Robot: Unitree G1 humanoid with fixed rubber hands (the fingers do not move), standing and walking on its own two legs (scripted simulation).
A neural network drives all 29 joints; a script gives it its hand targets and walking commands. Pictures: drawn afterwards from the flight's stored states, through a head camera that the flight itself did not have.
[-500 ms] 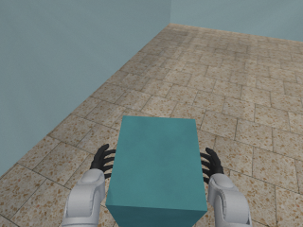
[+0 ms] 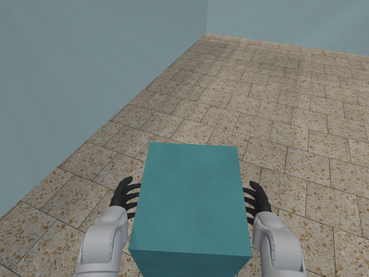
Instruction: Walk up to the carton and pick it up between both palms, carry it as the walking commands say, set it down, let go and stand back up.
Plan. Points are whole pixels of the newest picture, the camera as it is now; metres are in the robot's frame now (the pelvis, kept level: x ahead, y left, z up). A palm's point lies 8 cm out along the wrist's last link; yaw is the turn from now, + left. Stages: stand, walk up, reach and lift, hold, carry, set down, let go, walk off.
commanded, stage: carry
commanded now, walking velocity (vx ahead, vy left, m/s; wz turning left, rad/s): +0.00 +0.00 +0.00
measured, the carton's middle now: (189, 213) +0.31 +0.00 -0.02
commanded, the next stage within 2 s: hold in 0.88 s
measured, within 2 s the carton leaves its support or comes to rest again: neither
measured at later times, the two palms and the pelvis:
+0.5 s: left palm (113, 217) +0.25 +0.16 +0.05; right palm (256, 222) +0.26 -0.14 +0.04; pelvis -0.01 +0.01 +0.00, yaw +0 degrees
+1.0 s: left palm (113, 222) +0.25 +0.16 +0.03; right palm (252, 223) +0.26 -0.13 +0.02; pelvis -0.02 +0.01 +0.00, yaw +1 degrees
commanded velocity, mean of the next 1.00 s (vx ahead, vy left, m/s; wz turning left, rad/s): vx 0.00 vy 0.00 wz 0.00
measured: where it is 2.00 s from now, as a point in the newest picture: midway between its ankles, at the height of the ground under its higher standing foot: outside the picture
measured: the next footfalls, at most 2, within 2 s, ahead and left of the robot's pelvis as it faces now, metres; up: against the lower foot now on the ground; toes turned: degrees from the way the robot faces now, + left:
none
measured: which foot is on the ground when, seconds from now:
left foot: down 0.00-1.00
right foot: down 0.00-1.00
